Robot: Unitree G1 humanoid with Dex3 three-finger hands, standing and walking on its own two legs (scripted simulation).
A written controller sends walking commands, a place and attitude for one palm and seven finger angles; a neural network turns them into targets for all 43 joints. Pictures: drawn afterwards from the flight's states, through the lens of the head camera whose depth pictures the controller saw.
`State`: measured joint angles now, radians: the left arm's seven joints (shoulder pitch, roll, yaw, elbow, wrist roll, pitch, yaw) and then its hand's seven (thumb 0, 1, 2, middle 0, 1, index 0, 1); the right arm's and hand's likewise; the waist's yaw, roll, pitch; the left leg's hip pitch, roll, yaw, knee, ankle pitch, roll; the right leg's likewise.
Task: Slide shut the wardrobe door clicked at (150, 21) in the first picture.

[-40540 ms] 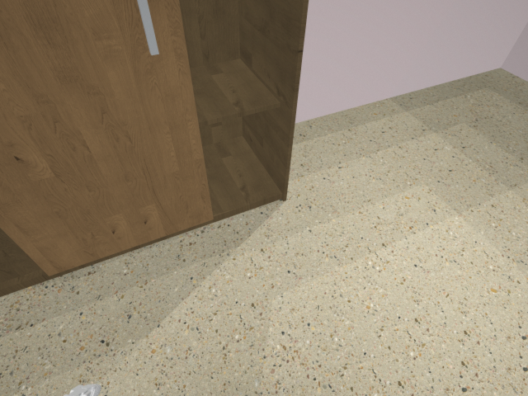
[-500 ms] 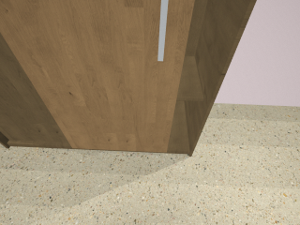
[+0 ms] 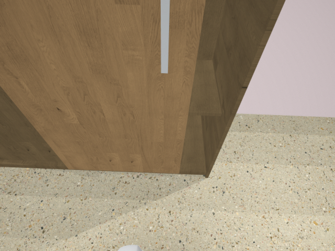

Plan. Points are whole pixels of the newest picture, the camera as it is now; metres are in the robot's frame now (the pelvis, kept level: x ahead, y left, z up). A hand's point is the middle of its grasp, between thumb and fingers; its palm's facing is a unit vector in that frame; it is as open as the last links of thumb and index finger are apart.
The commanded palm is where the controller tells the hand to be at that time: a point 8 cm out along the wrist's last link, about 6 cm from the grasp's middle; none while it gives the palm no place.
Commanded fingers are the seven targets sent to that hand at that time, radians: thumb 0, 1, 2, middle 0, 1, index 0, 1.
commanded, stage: take the last steps up to it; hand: left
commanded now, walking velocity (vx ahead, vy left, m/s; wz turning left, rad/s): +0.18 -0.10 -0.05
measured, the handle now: (165, 16) +0.60 +0.05 +0.25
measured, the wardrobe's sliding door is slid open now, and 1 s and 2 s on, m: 0.17 0.17 0.17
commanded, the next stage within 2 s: come to a stop and stand still in 0.16 s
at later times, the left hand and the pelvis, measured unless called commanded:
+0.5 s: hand (117, 224) +0.21 +0.16 -0.17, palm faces -0.02 -0.96 -0.27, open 7.3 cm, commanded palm none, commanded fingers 0.00 0.90 0.90 -0.20 -0.30 -0.20 -0.30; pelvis +0.13 -0.04 -0.01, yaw -1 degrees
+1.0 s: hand (109, 245) +0.16 +0.17 -0.18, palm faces +0.00 -0.97 -0.26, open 7.4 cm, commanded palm none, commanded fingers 0.00 0.90 0.90 -0.20 -0.30 -0.20 -0.30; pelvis +0.12 -0.03 -0.01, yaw -2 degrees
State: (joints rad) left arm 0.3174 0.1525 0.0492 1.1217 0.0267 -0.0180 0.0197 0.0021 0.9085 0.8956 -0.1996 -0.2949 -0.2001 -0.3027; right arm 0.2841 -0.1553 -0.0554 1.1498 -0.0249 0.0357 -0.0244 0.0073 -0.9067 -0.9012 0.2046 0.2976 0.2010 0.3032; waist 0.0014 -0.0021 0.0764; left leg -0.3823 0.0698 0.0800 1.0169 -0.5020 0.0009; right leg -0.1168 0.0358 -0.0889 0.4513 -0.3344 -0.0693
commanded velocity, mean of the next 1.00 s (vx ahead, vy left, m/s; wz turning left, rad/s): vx -0.06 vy -0.01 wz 0.00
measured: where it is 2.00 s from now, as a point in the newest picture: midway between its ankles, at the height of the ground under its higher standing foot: outside the picture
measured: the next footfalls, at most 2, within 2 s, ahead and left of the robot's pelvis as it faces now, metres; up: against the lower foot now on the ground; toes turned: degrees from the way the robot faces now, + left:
left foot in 0.16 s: +0.18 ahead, +0.08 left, +0.00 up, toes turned +1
right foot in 0.40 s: +0.17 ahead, -0.18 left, +0.00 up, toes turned -4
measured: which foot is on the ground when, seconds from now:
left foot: up 0.00-0.14, down 0.16-1.00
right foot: down 0.00-0.16, up 0.18-0.38, down 0.40-0.74, up 0.76-0.96, down 0.98-1.00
